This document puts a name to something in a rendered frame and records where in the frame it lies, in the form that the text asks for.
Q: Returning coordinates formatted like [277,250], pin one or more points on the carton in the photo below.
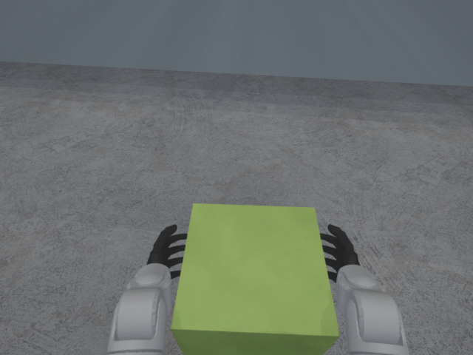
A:
[254,281]

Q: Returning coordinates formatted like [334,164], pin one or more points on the robot left forearm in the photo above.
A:
[140,317]

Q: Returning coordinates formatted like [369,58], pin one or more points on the robot right forearm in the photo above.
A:
[373,321]

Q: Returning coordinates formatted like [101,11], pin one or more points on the robot right hand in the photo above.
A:
[344,251]

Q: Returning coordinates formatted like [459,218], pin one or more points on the robot left hand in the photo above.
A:
[161,251]

